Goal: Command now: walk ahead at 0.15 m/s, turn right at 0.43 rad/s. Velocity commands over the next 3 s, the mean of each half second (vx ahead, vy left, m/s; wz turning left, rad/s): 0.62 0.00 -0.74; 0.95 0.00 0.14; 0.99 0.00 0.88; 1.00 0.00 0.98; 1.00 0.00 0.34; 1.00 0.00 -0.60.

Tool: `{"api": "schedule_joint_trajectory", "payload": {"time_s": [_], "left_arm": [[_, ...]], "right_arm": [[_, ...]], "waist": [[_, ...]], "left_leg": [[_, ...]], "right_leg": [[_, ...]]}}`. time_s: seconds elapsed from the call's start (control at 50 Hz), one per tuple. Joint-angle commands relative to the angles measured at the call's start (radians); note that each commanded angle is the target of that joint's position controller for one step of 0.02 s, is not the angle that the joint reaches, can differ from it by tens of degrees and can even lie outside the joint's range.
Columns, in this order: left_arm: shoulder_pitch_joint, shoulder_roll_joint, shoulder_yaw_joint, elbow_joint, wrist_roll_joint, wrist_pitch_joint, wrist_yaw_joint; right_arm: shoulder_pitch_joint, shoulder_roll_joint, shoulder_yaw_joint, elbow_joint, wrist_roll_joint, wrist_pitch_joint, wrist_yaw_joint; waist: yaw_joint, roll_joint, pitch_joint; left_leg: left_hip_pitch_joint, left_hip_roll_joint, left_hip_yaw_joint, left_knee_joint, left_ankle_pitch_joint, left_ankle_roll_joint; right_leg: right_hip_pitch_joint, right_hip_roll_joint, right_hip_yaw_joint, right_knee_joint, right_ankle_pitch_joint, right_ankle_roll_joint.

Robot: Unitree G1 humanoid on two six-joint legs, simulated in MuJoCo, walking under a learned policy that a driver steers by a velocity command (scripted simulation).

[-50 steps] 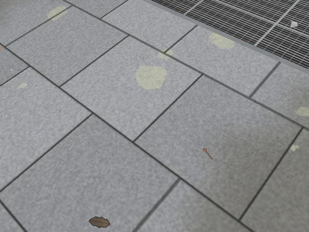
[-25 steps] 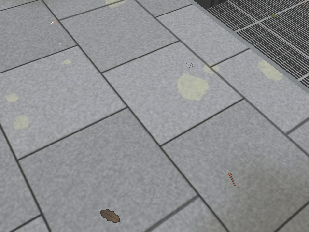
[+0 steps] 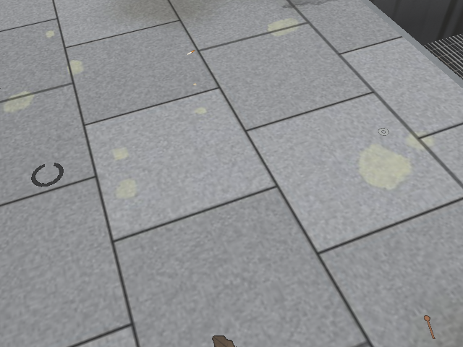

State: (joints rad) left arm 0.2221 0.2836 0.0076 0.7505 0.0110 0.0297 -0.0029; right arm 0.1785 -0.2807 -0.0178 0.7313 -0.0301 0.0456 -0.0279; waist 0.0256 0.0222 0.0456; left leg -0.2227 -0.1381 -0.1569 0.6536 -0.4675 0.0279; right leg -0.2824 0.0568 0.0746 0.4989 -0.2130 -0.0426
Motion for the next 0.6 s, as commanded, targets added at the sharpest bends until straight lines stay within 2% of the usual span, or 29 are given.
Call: {"api": "schedule_joint_trajectory", "payload": {"time_s": [0.02, 0.04, 0.06, 0.12, 0.16, 0.18, 0.2, 0.22, 0.24, 0.26, 0.28, 0.3, 0.34, 0.36, 0.44, 0.52, 0.54, 0.56, 0.58, 0.6], "left_arm": [[0.086, 0.226, 0.079, -0.013, -0.001, -0.006, -0.014], [0.063, 0.228, 0.085, -0.013, 0.001, -0.001, -0.013], [0.042, 0.222, 0.089, -0.017, 0.003, 0.001, -0.015], [0.010, 0.206, 0.101, -0.032, -0.004, -0.007, -0.023], [-0.060, 0.206, 0.110, -0.058, -0.003, -0.008, -0.028], [-0.111, 0.199, 0.113, -0.077, 0.002, -0.005, -0.030], [-0.164, 0.185, 0.115, -0.098, 0.006, -0.005, -0.027], [-0.169, 0.137, 0.108, -0.116, -0.007, -0.017, -0.022], [-0.102, 0.024, 0.073, -0.138, -0.031, -0.033, -0.018], [-0.150, 0.077, 0.068, -0.171, -0.008, -0.039, -0.023], [-0.184, 0.124, 0.078, -0.176, 0.000, -0.039, -0.035], [-0.150, 0.131, 0.083, -0.160, 0.010, -0.038, -0.050], [-0.113, 0.132, 0.083, -0.145, 0.027, -0.024, -0.078], [-0.130, 0.125, 0.079, -0.154, 0.028, -0.019, -0.087], [-0.257, 0.110, 0.064, -0.207, 0.024, -0.013, -0.103], [-0.390, 0.077, 0.035, -0.259, 0.025, -0.019, -0.123], [-0.413, 0.054, 0.021, -0.268, 0.025, -0.026, -0.125], [-0.397, 0.030, 0.008, -0.263, 0.026, -0.032, -0.120], [-0.363, 0.032, 0.007, -0.248, 0.030, -0.034, -0.108], [-0.287, 0.063, 0.019, -0.226, 0.034, -0.037, -0.093]], "right_arm": [[0.005, -0.173, -0.048, -0.069, -0.010, -0.026, 0.015], [-0.013, -0.166, -0.047, -0.082, -0.012, -0.033, 0.033], [-0.028, -0.153, -0.041, -0.084, -0.011, -0.042, 0.043], [-0.056, -0.112, -0.026, -0.087, -0.003, -0.071, 0.046], [-0.022, -0.093, -0.018, -0.083, 0.017, -0.081, 0.035], [0.037, -0.090, -0.019, -0.067, 0.030, -0.083, 0.020], [0.149, -0.116, -0.027, -0.034, 0.030, -0.085, -0.002], [0.249, -0.202, -0.051, -0.007, 0.018, -0.090, -0.023], [0.186, -0.278, -0.067, -0.043, 0.006, -0.095, -0.033], [0.075, -0.300, -0.077, -0.066, -0.022, -0.094, -0.034], [0.041, -0.221, -0.059, -0.075, -0.024, -0.103, -0.023], [0.043, -0.185, -0.048, -0.069, -0.015, -0.115, -0.012], [0.106, -0.185, -0.044, -0.045, -0.009, -0.132, -0.005], [0.148, -0.184, -0.044, -0.026, -0.007, -0.138, 0.003], [0.252, -0.155, -0.041, 0.025, -0.013, -0.156, 0.025], [0.275, -0.141, -0.038, 0.063, -0.016, -0.169, 0.022], [0.309, -0.133, -0.034, 0.083, -0.019, -0.170, 0.020], [0.310, -0.135, -0.030, 0.100, -0.020, -0.171, 0.020], [0.318, -0.160, -0.031, 0.120, -0.014, -0.169, 0.017], [0.322, -0.203, -0.037, 0.137, -0.013, -0.160, 0.013]], "waist": [[-0.004, -0.171, -0.068], [-0.016, -0.206, -0.028], [-0.022, -0.217, -0.006], [-0.028, -0.157, -0.022], [-0.060, -0.160, -0.037], [-0.100, -0.154, -0.035], [-0.159, -0.130, -0.030], [-0.185, -0.041, -0.067], [-0.141, 0.221, -0.134], [-0.097, 0.134, -0.077], [-0.079, 0.031, -0.037], [-0.063, 0.017, -0.022], [-0.074, 0.063, -0.016], [-0.086, 0.069, 0.005], [-0.118, 0.061, 0.087], [-0.128, 0.056, 0.161], [-0.135, 0.042, 0.169], [-0.112, 0.042, 0.162], [-0.084, 0.068, 0.126], [-0.025, 0.108, 0.058]], "left_leg": [[-0.227, 0.045, 0.045, 0.202, -0.085, -0.014], [-0.230, 0.057, 0.053, 0.211, -0.068, -0.017], [-0.210, 0.057, 0.069, 0.205, -0.047, -0.025], [-0.122, 0.042, 0.095, 0.072, 0.000, -0.046], [0.012, 0.026, 0.107, -0.107, 0.021, -0.039], [0.121, 0.021, 0.131, -0.253, 0.099, -0.030], [0.315, 0.036, 0.158, -0.406, 0.205, -0.015], [0.579, 0.163, 0.081, -0.427, 0.160, 0.007], [0.579, 0.507, -0.331, -0.477, -0.174, 0.071], [0.380, 0.620, -0.485, -0.507, -0.321, 0.156], [0.317, 0.575, -0.421, -0.501, -0.298, 0.164], [0.311, 0.507, -0.309, -0.501, -0.221, 0.135], [0.314, 0.423, -0.122, -0.519, -0.078, 0.095], [0.313, 0.403, -0.059, -0.525, -0.018, 0.085], [0.301, 0.384, 0.119, -0.551, 0.159, 0.069], [0.260, 0.365, 0.291, -0.594, 0.374, 0.049], [0.245, 0.372, 0.307, -0.603, 0.500, 0.053], [0.215, 0.379, 0.338, -0.598, 0.746, 0.056], [0.224, 0.392, 0.355, -0.548, 1.105, 0.068], [0.266, 0.414, 0.359, -0.418, 1.433, 0.079]], "right_leg": [[0.198, -0.248, 0.500, -0.277, -0.344, -0.179], [0.132, -0.222, 0.502, -0.326, -0.496, -0.166], [0.078, -0.196, 0.495, -0.351, -0.504, -0.160], [0.013, -0.127, 0.446, -0.327, -0.358, -0.144], [-0.069, -0.083, 0.424, -0.290, -0.313, -0.114], [-0.133, -0.053, 0.403, -0.254, -0.295, -0.085], [-0.263, 0.006, 0.350, -0.187, -0.288, -0.018], [-0.488, 0.086, 0.232, -0.019, -0.307, 0.063], [-0.595, 0.111, 0.105, 0.341, -0.346, 0.031], [-0.655, -0.029, 0.061, 0.485, -0.193, 0.022], [-0.649, -0.079, 0.060, 0.553, -0.124, 0.017], [-0.651, -0.082, 0.054, 0.593, -0.082, 0.022], [-0.662, -0.091, 0.001, 0.700, -0.037, 0.027], [-0.684, -0.103, -0.013, 0.734, -0.014, 0.022], [-0.747, -0.130, -0.043, 0.739, 0.049, 0.011], [-0.650, -0.136, -0.168, 0.505, 0.093, -0.019], [-0.580, -0.121, -0.190, 0.421, 0.077, -0.044], [-0.448, -0.085, -0.217, 0.330, 0.052, -0.080], [-0.318, -0.026, -0.252, 0.291, 0.012, -0.112], [-0.202, 0.035, -0.265, 0.274, -0.056, -0.132]]}}
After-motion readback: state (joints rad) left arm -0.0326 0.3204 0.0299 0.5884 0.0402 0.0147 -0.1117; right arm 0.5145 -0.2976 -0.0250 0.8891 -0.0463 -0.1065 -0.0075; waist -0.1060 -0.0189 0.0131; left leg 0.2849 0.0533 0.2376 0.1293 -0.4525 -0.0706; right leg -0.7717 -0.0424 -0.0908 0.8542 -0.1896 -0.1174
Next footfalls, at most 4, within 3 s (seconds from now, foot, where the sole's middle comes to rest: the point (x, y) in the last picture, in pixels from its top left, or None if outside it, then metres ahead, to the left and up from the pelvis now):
0.22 left None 0.07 0.11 -0.77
0.64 right None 0.36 -0.29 -0.77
1.10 left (370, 244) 0.81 -0.36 -0.77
1.54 right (401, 149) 1.22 -0.55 -0.77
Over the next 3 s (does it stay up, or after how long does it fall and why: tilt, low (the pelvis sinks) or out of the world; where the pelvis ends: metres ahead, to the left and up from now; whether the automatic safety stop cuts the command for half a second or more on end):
stays up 2.09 0.27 0.00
